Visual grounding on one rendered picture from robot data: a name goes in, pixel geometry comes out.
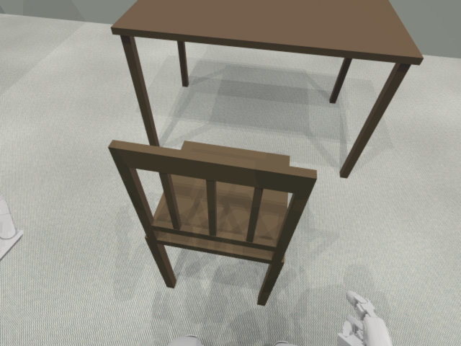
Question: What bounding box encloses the table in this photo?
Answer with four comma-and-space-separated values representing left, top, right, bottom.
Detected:
111, 0, 424, 178

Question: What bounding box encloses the robot left hand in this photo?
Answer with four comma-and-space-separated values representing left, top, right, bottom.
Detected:
0, 192, 23, 261

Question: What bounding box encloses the chair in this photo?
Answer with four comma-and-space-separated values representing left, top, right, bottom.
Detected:
108, 140, 317, 306

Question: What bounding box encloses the robot right hand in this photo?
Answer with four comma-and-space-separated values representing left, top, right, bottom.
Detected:
338, 290, 393, 346

